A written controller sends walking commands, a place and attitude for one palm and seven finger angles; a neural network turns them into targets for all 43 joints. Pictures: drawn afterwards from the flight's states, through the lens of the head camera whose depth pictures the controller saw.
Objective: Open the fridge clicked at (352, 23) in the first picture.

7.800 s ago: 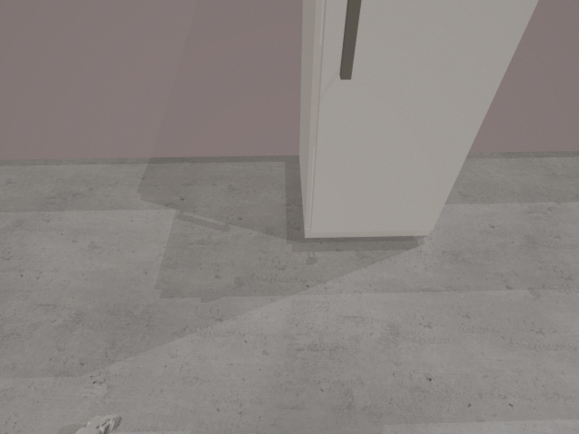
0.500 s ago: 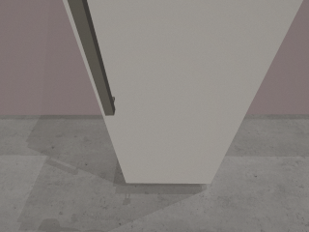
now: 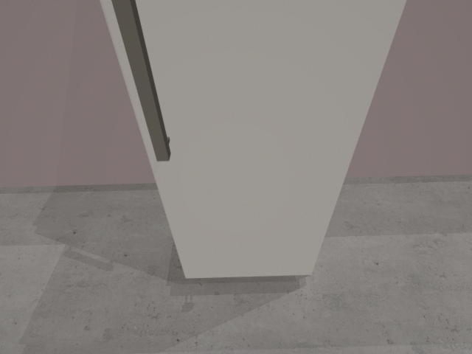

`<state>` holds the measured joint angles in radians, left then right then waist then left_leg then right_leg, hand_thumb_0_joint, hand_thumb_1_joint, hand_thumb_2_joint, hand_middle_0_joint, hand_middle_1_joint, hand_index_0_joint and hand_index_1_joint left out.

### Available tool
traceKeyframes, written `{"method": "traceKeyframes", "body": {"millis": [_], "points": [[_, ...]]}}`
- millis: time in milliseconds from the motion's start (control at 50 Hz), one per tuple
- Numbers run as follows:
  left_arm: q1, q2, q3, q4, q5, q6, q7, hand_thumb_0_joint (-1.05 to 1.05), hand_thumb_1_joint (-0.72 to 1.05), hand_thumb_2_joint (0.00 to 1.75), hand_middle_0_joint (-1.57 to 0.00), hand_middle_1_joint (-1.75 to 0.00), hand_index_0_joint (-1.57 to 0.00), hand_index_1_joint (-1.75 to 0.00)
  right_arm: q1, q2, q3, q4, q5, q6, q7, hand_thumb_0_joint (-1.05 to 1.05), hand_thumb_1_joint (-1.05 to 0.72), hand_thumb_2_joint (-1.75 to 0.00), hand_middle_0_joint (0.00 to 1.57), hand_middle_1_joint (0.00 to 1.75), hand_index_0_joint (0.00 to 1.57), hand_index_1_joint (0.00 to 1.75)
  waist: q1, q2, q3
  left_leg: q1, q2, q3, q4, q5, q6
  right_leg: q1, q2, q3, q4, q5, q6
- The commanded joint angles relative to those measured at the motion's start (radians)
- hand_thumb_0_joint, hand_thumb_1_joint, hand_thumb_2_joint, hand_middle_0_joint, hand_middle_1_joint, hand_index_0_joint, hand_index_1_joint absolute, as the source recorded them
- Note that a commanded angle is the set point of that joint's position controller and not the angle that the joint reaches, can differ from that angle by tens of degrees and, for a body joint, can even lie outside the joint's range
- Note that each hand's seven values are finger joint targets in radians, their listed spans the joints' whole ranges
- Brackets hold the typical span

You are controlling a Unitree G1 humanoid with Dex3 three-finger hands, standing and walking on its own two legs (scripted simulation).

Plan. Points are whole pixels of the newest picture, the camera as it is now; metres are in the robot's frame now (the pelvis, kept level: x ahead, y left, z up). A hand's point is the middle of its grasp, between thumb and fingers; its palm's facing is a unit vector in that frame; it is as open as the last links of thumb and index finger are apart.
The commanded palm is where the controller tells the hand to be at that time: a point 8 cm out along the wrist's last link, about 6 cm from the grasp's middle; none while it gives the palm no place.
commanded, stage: come to a stop and stand still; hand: left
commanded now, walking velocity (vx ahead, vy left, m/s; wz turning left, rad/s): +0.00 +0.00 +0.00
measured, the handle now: (142, 55) +0.54 +0.19 +0.28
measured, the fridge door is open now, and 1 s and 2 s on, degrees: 0 0 0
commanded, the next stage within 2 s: none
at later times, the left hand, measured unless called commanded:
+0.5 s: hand out of the picture -0.04 +0.20 -0.18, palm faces +0.01 -0.98 -0.19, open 7.4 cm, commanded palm none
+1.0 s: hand out of the picture -0.32 +0.22 -0.15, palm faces +0.12 -0.98 -0.19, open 7.4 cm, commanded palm none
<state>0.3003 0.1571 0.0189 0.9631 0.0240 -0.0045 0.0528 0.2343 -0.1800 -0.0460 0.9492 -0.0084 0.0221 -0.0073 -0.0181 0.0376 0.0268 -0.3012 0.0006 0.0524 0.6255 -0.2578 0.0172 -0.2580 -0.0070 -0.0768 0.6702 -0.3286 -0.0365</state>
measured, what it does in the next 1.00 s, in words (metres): walks backwards: right foot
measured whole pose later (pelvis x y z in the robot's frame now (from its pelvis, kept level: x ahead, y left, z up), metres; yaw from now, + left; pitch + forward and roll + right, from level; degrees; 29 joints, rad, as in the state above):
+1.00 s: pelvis -0.27 +0.05 +0.02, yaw +1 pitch +0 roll +1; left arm 0.45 0.18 0.04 1.03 0.04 -0.03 0.02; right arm 0.33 -0.18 -0.05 0.97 -0.03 0.01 0.01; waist 0.05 -0.06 -0.04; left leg -0.23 0.02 0.07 0.61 -0.40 0.04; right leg -0.27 0.01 -0.10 0.45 -0.24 -0.10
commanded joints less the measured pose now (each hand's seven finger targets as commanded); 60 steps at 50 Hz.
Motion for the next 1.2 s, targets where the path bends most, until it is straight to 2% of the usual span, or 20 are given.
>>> {"method": "traceKeyframes", "body": {"millis": [0,80,260,340,380,400,420,480,560,600,620,660,700,780,840,960,1000,1020,1040,1180], "points": [[0.012,0.118,0.022,-0.082,-0.005,0.004,-0.001,0.00,0.90,0.90,-0.20,-0.30,-0.20,-0.30,0.037,-0.116,-0.007,-0.052,-0.023,-0.026,-0.004,0.00,-0.90,-0.90,0.20,0.30,0.20,0.30,0.021,0.099,0.144,-0.129,0.177,-0.252,-0.347,-0.314,0.083,-0.111,-0.018,0.084,-0.188,-0.151,0.008],[0.081,0.118,0.022,-0.047,0.006,0.005,-0.012,0.00,0.90,0.90,-0.20,-0.30,-0.20,-0.30,0.005,-0.110,0.000,-0.056,-0.024,-0.022,-0.005,0.00,-0.90,-0.90,0.20,0.30,0.20,0.30,0.056,0.014,0.117,-0.240,0.111,-0.195,-0.336,-0.388,0.057,0.016,-0.038,0.126,-0.225,-0.189,-0.007],[-0.079,0.173,0.044,-0.074,-0.003,0.009,-0.016,0.00,0.90,0.90,-0.20,-0.30,-0.20,-0.30,0.234,-0.050,0.002,0.036,-0.024,-0.002,-0.007,0.00,-0.90,-0.90,0.20,0.30,0.20,0.30,-0.052,-0.179,-0.008,0.148,-0.004,-0.002,0.079,-0.099,-0.002,-0.345,-0.180,0.218,-0.450,-0.410,-0.066],[-0.146,0.167,0.050,-0.078,0.001,0.027,-0.012,0.00,0.90,0.90,-0.20,-0.30,-0.20,-0.30,0.346,-0.039,-0.001,0.073,-0.025,0.007,-0.005,0.00,-0.90,-0.90,0.20,0.30,0.20,0.30,-0.091,-0.104,0.045,0.183,0.013,-0.020,0.073,-0.159,0.008,-0.503,-0.152,0.145,-0.368,-0.451,-0.041],[-0.147,0.129,0.044,-0.084,0.000,0.040,-0.014,0.00,0.90,0.90,-0.20,-0.30,-0.20,-0.30,0.382,-0.057,-0.007,0.065,-0.034,0.008,-0.008,0.00,-0.90,-0.90,0.20,0.30,0.20,0.30,-0.108,0.084,0.100,0.053,0.096,-0.213,-0.124,-0.388,0.061,-0.543,-0.034,0.059,-0.109,-0.438,0.000],[-0.084,0.087,0.043,-0.075,-0.013,0.049,-0.015,0.00,0.90,0.90,-0.20,-0.30,-0.20,-0.30,0.320,-0.105,-0.010,0.042,-0.041,-0.004,-0.014,0.00,-0.90,-0.90,0.20,0.30,0.20,0.30,-0.064,0.339,0.088,-0.257,0.247,-0.463,-0.479,-0.646,0.109,-0.300,0.106,-0.027,0.309,-0.251,0.035],[-0.002,0.090,0.053,-0.057,-0.012,0.060,-0.014,0.00,0.90,0.90,-0.20,-0.30,-0.20,-0.30,0.160,-0.150,-0.019,0.006,-0.034,0.002,-0.021,0.00,-0.90,-0.90,0.20,0.30,0.20,0.30,0.023,0.347,0.071,-0.479,0.279,-0.536,-0.593,-0.659,0.119,-0.128,0.103,0.055,0.561,-0.166,0.022],[0.271,0.074,0.062,0.017,0.012,0.080,-0.033,0.00,0.90,0.90,-0.20,-0.30,-0.20,-0.30,-0.139,-0.149,-0.006,-0.088,-0.028,-0.011,-0.016,0.00,-0.90,-0.90,0.20,0.30,0.20,0.30,0.205,0.197,-0.007,-0.694,0.173,-0.294,-0.601,-0.474,0.046,0.115,0.119,-0.033,0.815,-0.054,0.019],[0.390,0.071,0.048,0.050,-0.016,0.092,-0.048,0.00,0.90,0.90,-0.20,-0.30,-0.20,-0.30,0.028,-0.118,-0.029,-0.013,-0.054,0.016,-0.035,0.00,-0.90,-0.90,0.20,0.30,0.20,0.30,0.099,0.112,0.022,-0.237,0.092,-0.187,-0.528,-0.321,-0.060,0.077,0.114,-0.123,-0.004,-0.405,-0.034],[0.428,0.084,0.042,0.074,-0.005,0.091,-0.033,0.00,0.90,0.90,-0.20,-0.30,-0.20,-0.30,0.134,-0.052,-0.036,0.021,-0.026,0.046,-0.043,0.00,-0.90,-0.90,0.20,0.30,0.20,0.30,0.066,-0.120,0.057,-0.212,-0.041,-0.041,-0.066,-0.210,-0.083,0.119,-0.016,0.049,-0.483,-0.293,-0.121],[0.264,0.117,0.027,0.005,0.022,0.080,-0.017,0.00,0.90,0.90,-0.20,-0.30,-0.20,-0.30,0.170,0.031,-0.042,0.008,-0.019,0.071,-0.052,0.00,-0.90,-0.90,0.20,0.30,0.20,0.30,0.016,-0.361,0.118,-0.351,-0.178,0.000,0.519,-0.253,-0.099,-0.094,-0.246,0.342,-0.550,-0.274,-0.225],[-0.218,0.226,0.048,-0.172,0.018,0.058,0.007,0.00,0.90,0.90,-0.20,-0.30,-0.20,-0.30,0.272,-0.074,-0.061,-0.051,-0.020,0.104,-0.031,0.00,-0.90,-0.90,0.20,0.30,0.20,0.30,-0.200,-0.187,0.045,-0.233,-0.126,-0.143,1.012,-0.116,-0.066,-0.390,-0.318,0.278,-0.531,-0.075,-0.245],[-0.196,0.110,0.023,-0.144,0.006,-0.023,0.010,0.00,0.90,0.90,-0.20,-0.30,-0.20,-0.30,0.211,-0.088,-0.042,-0.043,-0.021,0.059,-0.004,0.00,-0.90,-0.90,0.20,0.30,0.20,0.30,-0.150,-0.175,0.199,-0.294,0.005,-0.185,0.803,0.041,-0.038,-0.478,-0.261,0.386,-0.601,-0.358,-0.128],[0.101,0.143,0.034,-0.008,0.007,-0.049,-0.003,0.00,0.90,0.90,-0.20,-0.30,-0.20,-0.30,0.046,-0.060,-0.033,-0.070,-0.028,0.004,0.021,0.00,-0.90,-0.90,0.20,0.30,0.20,0.30,0.004,-0.016,0.190,-0.426,0.030,-0.045,0.457,-0.025,-0.024,-0.001,-0.264,0.399,-0.554,-0.368,-0.187],[0.195,0.173,0.049,0.017,0.012,-0.046,-0.020,0.00,0.90,0.90,-0.20,-0.30,-0.20,-0.30,0.022,-0.043,-0.024,-0.085,-0.026,-0.016,0.029,0.00,-0.90,-0.90,0.20,0.30,0.20,0.30,0.055,-0.105,0.087,-0.325,0.023,0.010,0.302,-0.112,0.004,0.079,-0.237,0.381,-0.537,-0.405,-0.184],[0.139,0.186,0.059,0.035,0.009,-0.019,-0.035,0.00,0.90,0.90,-0.20,-0.30,-0.20,-0.30,0.194,-0.013,0.000,0.007,-0.016,-0.047,0.011,0.00,-0.90,-0.90,0.20,0.30,0.20,0.30,0.008,-0.122,-0.021,0.201,-0.023,0.105,-0.288,-0.118,0.044,-0.082,-0.119,0.201,-0.321,-0.337,-0.099],[0.086,0.097,0.038,0.003,0.002,-0.012,-0.049,0.00,0.90,0.90,-0.20,-0.30,-0.20,-0.30,0.327,-0.108,-0.017,0.065,-0.020,-0.047,-0.017,0.00,-0.90,-0.90,0.20,0.30,0.20,0.30,-0.051,0.165,-0.002,0.443,0.220,-0.174,-0.412,-0.231,0.098,-0.406,0.015,0.036,0.098,-0.271,-0.020],[0.029,0.079,0.038,-0.042,0.008,-0.008,-0.056,0.00,0.90,0.90,-0.20,-0.30,-0.20,-0.30,0.347,-0.150,-0.025,0.067,-0.021,-0.041,-0.028,0.00,-0.90,-0.90,0.20,0.30,0.20,0.30,-0.066,0.204,0.054,0.392,0.392,-0.413,-0.443,-0.379,0.175,-0.575,0.025,0.011,0.300,-0.229,0.000],[-0.056,0.089,0.042,-0.085,0.012,-0.007,-0.071,0.00,0.90,0.90,-0.20,-0.30,-0.20,-0.30,0.321,-0.174,-0.021,0.055,-0.026,-0.044,-0.033,0.00,-0.90,-0.90,0.20,0.30,0.20,0.30,-0.067,0.103,0.095,0.312,0.435,-0.431,-0.477,-0.327,0.219,-0.614,-0.004,0.071,0.421,-0.167,-0.002],[-0.037,0.075,0.051,-0.024,0.006,0.006,-0.101,0.00,0.90,0.90,-0.20,-0.30,-0.20,-0.30,0.175,-0.100,0.004,0.063,-0.017,-0.100,-0.028,0.00,-0.90,-0.90,0.20,0.30,0.20,0.30,0.049,0.052,0.169,0.016,0.272,-0.203,-0.530,-0.202,0.154,-0.529,-0.057,0.100,0.638,0.186,0.008]]}}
